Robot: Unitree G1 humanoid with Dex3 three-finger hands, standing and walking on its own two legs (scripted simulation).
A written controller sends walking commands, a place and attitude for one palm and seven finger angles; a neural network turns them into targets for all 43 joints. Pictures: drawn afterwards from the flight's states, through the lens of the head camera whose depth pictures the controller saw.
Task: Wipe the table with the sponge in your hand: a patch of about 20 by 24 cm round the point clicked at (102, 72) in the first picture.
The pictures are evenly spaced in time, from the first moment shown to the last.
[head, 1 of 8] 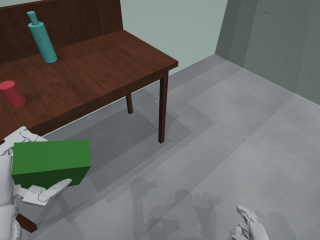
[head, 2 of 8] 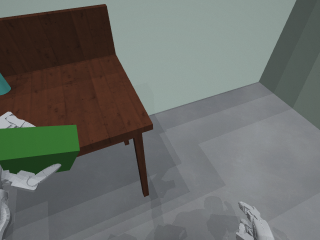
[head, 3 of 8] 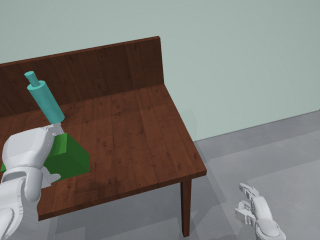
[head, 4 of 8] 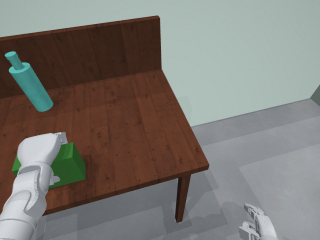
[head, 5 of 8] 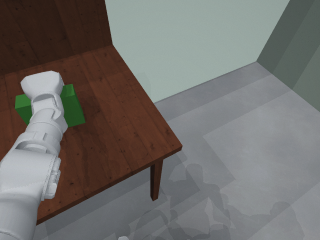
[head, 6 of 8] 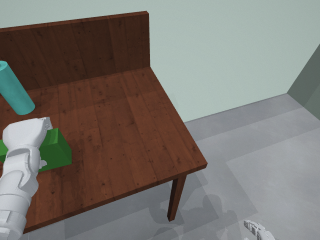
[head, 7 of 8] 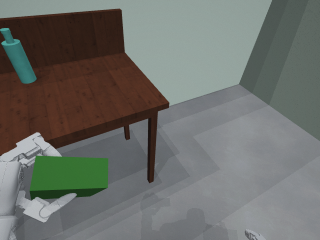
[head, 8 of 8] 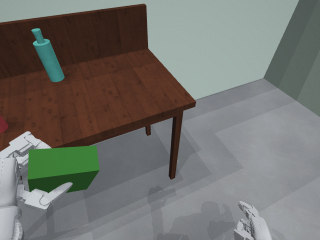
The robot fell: no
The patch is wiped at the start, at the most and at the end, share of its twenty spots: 0.00 1.00 1.00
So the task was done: yes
